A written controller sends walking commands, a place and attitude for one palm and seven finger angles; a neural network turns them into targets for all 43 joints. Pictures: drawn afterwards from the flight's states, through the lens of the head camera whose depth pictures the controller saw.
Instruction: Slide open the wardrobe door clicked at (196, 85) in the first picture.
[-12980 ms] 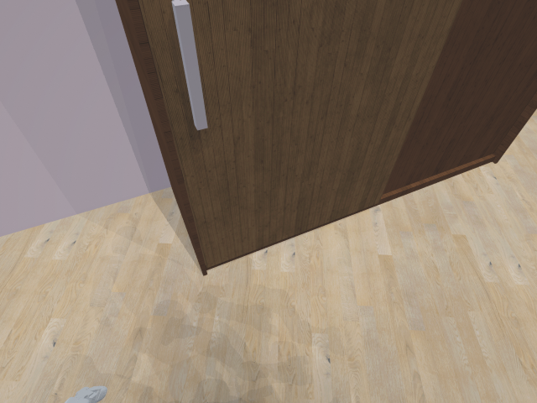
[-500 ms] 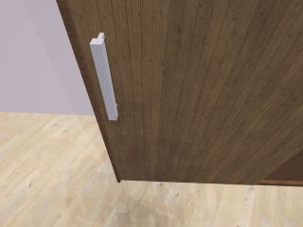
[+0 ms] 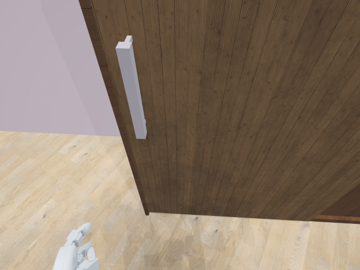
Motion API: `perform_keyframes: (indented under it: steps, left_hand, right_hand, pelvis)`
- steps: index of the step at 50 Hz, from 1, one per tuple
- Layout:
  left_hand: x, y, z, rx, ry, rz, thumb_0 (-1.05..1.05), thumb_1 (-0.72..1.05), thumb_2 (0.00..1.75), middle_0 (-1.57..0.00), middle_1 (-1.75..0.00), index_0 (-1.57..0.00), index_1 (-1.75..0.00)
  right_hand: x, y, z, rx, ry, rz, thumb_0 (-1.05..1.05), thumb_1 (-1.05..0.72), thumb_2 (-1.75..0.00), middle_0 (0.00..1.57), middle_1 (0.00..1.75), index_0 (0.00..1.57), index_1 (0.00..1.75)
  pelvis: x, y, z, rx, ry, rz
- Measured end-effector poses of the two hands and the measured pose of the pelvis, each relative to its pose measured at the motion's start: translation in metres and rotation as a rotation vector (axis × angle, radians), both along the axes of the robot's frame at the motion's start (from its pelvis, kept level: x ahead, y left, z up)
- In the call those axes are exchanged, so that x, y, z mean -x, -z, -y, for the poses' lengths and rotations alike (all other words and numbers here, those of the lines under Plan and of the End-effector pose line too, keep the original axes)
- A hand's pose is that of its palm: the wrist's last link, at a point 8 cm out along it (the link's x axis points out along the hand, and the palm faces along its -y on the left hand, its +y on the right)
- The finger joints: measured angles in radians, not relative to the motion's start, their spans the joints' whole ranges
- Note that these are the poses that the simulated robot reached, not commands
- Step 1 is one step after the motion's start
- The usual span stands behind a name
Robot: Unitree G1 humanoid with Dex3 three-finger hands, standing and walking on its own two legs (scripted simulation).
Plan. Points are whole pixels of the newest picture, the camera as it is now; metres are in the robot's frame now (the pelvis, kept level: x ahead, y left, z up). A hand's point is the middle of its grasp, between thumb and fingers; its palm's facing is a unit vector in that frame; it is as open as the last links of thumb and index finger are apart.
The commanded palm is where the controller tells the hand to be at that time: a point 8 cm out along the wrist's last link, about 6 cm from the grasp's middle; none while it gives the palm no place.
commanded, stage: raise the hand with hooked fingers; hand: left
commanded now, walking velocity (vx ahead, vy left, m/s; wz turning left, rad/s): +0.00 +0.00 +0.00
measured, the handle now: (136, 93) +0.48 +0.14 +0.13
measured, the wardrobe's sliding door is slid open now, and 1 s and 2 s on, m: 0.00 0.00 0.00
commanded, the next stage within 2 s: move the hooked fingers beside the handle in 1.98 s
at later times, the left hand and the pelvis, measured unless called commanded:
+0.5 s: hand (82, 243) +0.17 +0.21 +0.02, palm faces +0.01 -1.00 -0.07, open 9.8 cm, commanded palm +0.14 +0.27 +0.02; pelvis -0.04 +0.00 -0.06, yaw +3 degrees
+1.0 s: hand (48, 205) +0.21 +0.26 +0.09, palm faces +0.06 -1.00 -0.07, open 12.7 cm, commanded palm +0.18 +0.31 +0.10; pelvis -0.02 +0.02 -0.02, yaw +1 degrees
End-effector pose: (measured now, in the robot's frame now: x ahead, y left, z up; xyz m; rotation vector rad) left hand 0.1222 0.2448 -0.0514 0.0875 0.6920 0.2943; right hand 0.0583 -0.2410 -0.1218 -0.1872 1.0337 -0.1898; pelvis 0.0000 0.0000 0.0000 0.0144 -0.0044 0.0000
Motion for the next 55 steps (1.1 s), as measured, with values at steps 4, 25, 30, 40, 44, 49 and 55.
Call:
perform_keyframes:
  steps: [4, 25, 30, 40, 44, 49, 55]
  left_hand:
    - [-0.053, -0.064, 0.000, -0.004, 0.080, 0.497, 0.02, 0.84, 0.86, -0.20, -0.34, -0.21, -0.35]
    - [-0.023, -0.070, -0.016, 0.008, 0.309, 0.704, 0.02, 0.37, 0.67, -0.23, -0.63, -0.24, -0.64]
    - [-0.044, -0.082, -0.031, 0.036, 0.300, 0.634, 0.01, 0.26, 0.62, -0.24, -0.71, -0.25, -0.72]
    - [-0.052, -0.110, -0.049, 0.013, 0.278, 0.680, 0.01, 0.03, 0.52, -0.26, -0.86, -0.27, -0.87]
    - [-0.055, -0.118, -0.057, 0.009, 0.276, 0.687, 0.01, -0.07, 0.48, -0.27, -0.92, -0.27, -0.93]
    - [-0.062, -0.137, -0.066, -0.008, 0.269, 0.723, 0.00, -0.19, 0.43, -0.27, -0.99, -0.28, -1.00]
    - [-0.070, -0.157, -0.080, -0.004, 0.261, 0.733, 0.00, -0.33, 0.37, -0.29, -1.08, -0.29, -1.09]
  right_hand:
    - [-0.044, -0.012, 0.006, 0.011, -0.035, 0.243, 0.01, -0.91, -0.90, 0.20, 0.30, 0.20, 0.30]
    - [-0.095, -0.007, -0.029, -0.002, -0.213, 0.438, 0.01, -0.91, -0.90, 0.20, 0.30, 0.20, 0.30]
    - [-0.069, -0.005, -0.034, -0.034, -0.141, 0.382, 0.01, -0.91, -0.90, 0.20, 0.30, 0.21, 0.30]
    - [-0.060, -0.018, -0.016, 0.032, -0.120, 0.372, 0.01, -0.91, -0.90, 0.20, 0.30, 0.21, 0.30]
    - [-0.072, -0.030, -0.013, 0.057, -0.130, 0.408, 0.01, -0.91, -0.90, 0.20, 0.30, 0.20, 0.30]
    - [-0.090, -0.044, -0.021, 0.055, -0.153, 0.472, 0.01, -0.91, -0.90, 0.20, 0.30, 0.20, 0.30]
    - [-0.107, -0.055, -0.037, 0.021, -0.184, 0.520, 0.01, -0.91, -0.90, 0.20, 0.30, 0.20, 0.30]
  pelvis:
    - [0.012, 0.013, 0.001, 0.001, -0.013, -0.065]
    - [0.039, 0.055, 0.004, 0.057, -0.050, -0.134]
    - [0.034, 0.043, 0.000, 0.047, -0.030, -0.126]
    - [0.024, 0.031, -0.012, 0.042, -0.020, -0.101]
    - [0.022, 0.027, -0.014, 0.042, -0.022, -0.083]
    - [0.020, 0.022, -0.016, 0.042, -0.026, -0.057]
    - [0.019, 0.016, -0.016, 0.041, -0.028, -0.030]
